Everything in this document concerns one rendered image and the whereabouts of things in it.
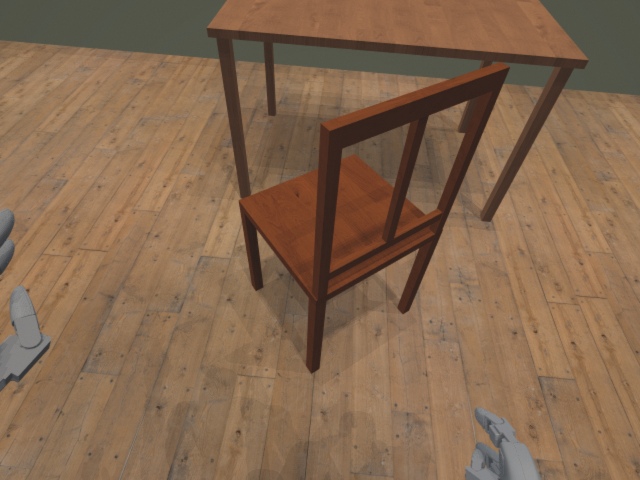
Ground chair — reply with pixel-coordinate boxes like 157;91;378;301
239;62;510;374

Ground table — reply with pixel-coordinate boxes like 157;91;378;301
207;0;589;222

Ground robot left hand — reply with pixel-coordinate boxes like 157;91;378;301
0;209;51;392

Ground robot right hand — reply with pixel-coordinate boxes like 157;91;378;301
465;407;541;480

